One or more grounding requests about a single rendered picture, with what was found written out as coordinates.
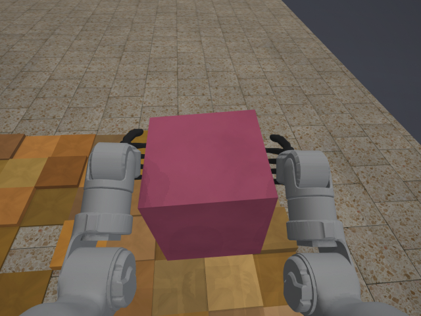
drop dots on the robot left upper arm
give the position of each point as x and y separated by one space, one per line
95 281

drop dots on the robot left forearm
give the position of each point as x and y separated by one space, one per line
106 202

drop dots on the robot right upper arm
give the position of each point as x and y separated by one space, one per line
325 284

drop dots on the carton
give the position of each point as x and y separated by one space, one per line
207 189

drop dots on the robot right forearm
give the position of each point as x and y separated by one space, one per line
310 199

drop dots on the right robot hand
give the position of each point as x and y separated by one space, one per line
286 146

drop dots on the left robot hand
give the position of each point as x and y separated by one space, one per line
129 137

